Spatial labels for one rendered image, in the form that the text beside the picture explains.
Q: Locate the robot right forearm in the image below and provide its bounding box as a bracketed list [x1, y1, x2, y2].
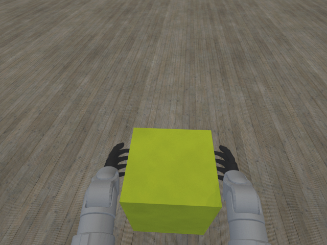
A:
[222, 170, 272, 245]

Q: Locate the robot left hand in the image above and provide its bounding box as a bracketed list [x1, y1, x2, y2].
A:
[104, 142, 130, 177]

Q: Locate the carton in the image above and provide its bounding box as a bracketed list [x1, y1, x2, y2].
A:
[120, 128, 222, 235]

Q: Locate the robot right hand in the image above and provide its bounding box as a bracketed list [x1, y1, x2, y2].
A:
[214, 145, 239, 181]

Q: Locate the robot left forearm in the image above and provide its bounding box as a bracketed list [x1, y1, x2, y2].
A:
[71, 166, 120, 245]

